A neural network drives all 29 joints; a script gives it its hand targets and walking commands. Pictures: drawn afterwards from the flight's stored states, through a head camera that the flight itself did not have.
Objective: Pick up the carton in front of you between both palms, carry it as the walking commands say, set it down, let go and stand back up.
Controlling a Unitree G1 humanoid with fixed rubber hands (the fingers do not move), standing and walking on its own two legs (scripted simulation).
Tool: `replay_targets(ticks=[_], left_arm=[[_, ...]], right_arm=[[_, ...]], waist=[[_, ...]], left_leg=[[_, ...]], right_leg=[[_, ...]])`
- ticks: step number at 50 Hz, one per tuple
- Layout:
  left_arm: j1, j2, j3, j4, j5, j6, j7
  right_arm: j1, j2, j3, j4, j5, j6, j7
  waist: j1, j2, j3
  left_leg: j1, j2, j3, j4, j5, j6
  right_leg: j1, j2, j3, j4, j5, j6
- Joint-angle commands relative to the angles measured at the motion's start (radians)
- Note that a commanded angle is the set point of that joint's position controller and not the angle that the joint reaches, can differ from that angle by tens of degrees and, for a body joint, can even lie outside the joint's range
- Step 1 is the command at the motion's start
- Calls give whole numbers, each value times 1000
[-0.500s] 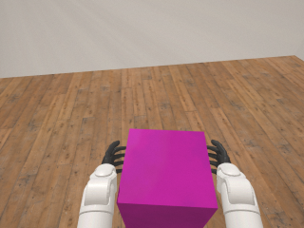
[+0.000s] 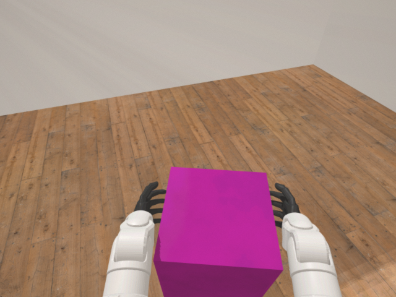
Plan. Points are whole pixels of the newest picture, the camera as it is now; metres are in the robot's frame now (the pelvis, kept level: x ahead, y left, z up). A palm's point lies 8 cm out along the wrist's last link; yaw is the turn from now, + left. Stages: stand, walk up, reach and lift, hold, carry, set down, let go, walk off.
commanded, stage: hold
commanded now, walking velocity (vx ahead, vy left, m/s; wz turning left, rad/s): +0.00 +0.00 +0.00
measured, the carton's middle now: (213, 238) +0.28 +0.00 -0.05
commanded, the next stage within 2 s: set down in 0.16 s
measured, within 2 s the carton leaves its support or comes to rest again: neither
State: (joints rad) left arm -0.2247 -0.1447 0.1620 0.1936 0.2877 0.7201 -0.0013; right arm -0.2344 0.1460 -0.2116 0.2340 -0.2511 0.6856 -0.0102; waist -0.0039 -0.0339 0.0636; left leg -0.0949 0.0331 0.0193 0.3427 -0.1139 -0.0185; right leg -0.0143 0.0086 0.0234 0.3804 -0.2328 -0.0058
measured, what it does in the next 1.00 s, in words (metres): lowers itself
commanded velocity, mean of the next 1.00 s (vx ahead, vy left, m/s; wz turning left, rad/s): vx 0.00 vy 0.00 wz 0.00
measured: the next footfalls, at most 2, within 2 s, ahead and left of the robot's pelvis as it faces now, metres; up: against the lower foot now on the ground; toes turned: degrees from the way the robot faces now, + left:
none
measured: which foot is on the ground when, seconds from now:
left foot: down 0.00-1.00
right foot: down 0.00-1.00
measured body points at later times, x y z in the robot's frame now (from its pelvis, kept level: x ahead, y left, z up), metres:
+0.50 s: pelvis -0.01 +0.04 -0.01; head -0.01 +0.06 +0.43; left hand +0.32 +0.19 +0.00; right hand +0.33 -0.11 +0.01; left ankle +0.06 +0.14 -0.74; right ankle +0.00 -0.11 -0.74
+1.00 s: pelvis -0.04 +0.01 -0.13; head +0.17 +0.05 +0.27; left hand +0.36 +0.21 -0.21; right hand +0.38 -0.09 -0.20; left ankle +0.06 +0.14 -0.74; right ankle +0.00 -0.11 -0.74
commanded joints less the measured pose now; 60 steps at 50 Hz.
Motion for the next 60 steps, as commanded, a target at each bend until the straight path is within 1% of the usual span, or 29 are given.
replay_targets(ticks=[1,5,9,10,12,14,16,17,20,22,24,27,30,32,34,36,38,40,41,43,45,47,50,54,60], left_arm=[[-400,-898,-474,-42,-222,-40,-219],[-447,-920,-492,-43,-236,-37,-238],[-478,-935,-497,-35,-243,-35,-253],[-496,-946,-493,-24,-245,-34,-253],[-535,-961,-467,16,-239,-36,-252],[-578,-969,-415,83,-218,-47,-251],[-625,-966,-341,173,-185,-66,-249],[-650,-954,-297,220,-164,-78,-247],[-703,-875,-152,334,-80,-115,-223],[-712,-799,-69,372,-23,-146,-201],[-709,-725,-2,385,22,-183,-183],[-688,-627,35,381,51,-257,-169],[-681,-600,-4,376,40,-355,-173],[-701,-628,-68,373,14,-429,-179],[-737,-667,-138,377,-12,-499,-180],[-764,-711,-215,370,-44,-557,-180],[-800,-731,-284,341,-76,-595,-183],[-814,-723,-334,311,-102,-612,-183],[-814,-715,-349,301,-111,-614,-183],[-808,-698,-360,298,-121,-605,-187],[-814,-687,-351,311,-126,-588,-196],[-840,-681,-329,332,-123,-565,-209],[-889,-670,-284,368,-111,-529,-235],[-948,-662,-239,420,-108,-498,-255],[-1024,-643,-204,473,-118,-493,-248]], right_arm=[[-439,898,508,-6,220,-27,256],[-436,913,471,19,199,-30,262],[-451,926,453,31,190,-32,273],[-469,915,441,38,183,-35,277],[-518,895,409,72,164,-46,289],[-585,879,367,123,140,-64,303],[-660,863,311,197,109,-90,315],[-697,856,277,236,89,-105,317],[-772,816,155,347,15,-148,299],[-772,781,78,400,-44,-175,273],[-753,730,4,435,-96,-206,244],[-698,665,-54,452,-134,-272,204],[-671,663,-35,442,-115,-366,181],[-684,698,18,427,-80,-438,171],[-722,740,92,424,-38,-505,161],[-756,782,196,408,15,-562,151],[-787,820,294,371,60,-599,136],[-799,843,368,327,93,-613,117],[-799,851,394,310,105,-613,107],[-798,861,425,292,124,-601,93],[-809,872,432,291,133,-579,87],[-834,886,416,308,130,-550,89],[-884,897,366,343,115,-512,94],[-939,892,308,389,96,-484,93],[-1025,868,259,434,94,-490,72]], waist=[[23,7,-188],[-3,31,-200],[-9,49,-212],[-15,54,-210],[-18,63,-198],[-12,65,-182],[1,67,-168],[7,59,-158],[31,49,-133],[44,37,-114],[48,27,-108],[41,17,-152],[29,20,-262],[24,29,-365],[21,42,-493],[31,51,-654],[41,50,-832],[57,43,-982],[65,41,-1033],[82,35,-1082],[92,24,-1069],[99,14,-1022],[106,6,-961],[104,10,-953],[103,28,-1013]], left_leg=[[274,-134,-55,4,51,30],[286,-117,-65,-10,8,20],[276,-102,-79,-24,-42,12],[272,-97,-84,-26,-62,8],[265,-88,-97,-28,-121,4],[258,-81,-108,-22,-184,4],[258,-74,-120,-14,-241,6],[246,-71,-127,-6,-261,8],[194,-68,-134,31,-287,17],[131,-71,-127,74,-268,21],[69,-79,-114,121,-224,23],[-32,-99,-87,204,-111,23],[-117,-118,-73,300,30,21],[-150,-126,-70,366,115,21],[-183,-130,-74,439,189,18],[-193,-130,-78,519,278,18],[-202,-135,-77,598,353,20],[-234,-142,-68,665,394,22],[-264,-147,-60,691,393,22],[-345,-157,-41,730,349,20],[-457,-163,-24,757,255,16],[-572,-164,-15,776,141,17],[-709,-162,-10,812,28,23],[-823,-161,-8,871,-26,24],[-932,-161,-5,966,-34,13]], right_leg=[[-247,53,72,-137,53,-12],[-257,66,65,-135,-5,-28],[-244,77,57,-124,-39,-37],[-246,80,55,-118,-53,-42],[-264,80,51,-104,-94,-49],[-294,79,50,-83,-134,-52],[-339,74,52,-57,-168,-52],[-361,75,52,-42,-176,-51],[-430,77,54,18,-191,-49],[-477,84,53,63,-186,-48],[-525,91,52,100,-169,-46],[-603,103,50,157,-111,-35],[-688,123,40,229,-50,-19],[-752,135,32,280,-17,-13],[-827,145,25,342,10,-1],[-898,158,16,410,51,14],[-963,168,13,475,102,29],[-1008,171,12,532,141,43],[-1025,172,11,558,150,50],[-1062,175,8,600,136,62],[-1098,177,5,634,83,68],[-1144,178,2,662,6,69],[-1225,180,-2,703,-88,64],[-1325,186,-10,764,-139,57],[-1451,202,-28,872,-149,51]])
